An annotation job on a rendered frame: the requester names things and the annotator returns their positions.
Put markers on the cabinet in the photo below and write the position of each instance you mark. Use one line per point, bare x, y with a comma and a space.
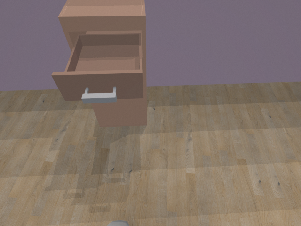
110, 17

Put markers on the drawer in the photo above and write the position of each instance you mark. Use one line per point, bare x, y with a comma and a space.
100, 62

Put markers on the handle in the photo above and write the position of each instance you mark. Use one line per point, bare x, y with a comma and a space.
99, 97

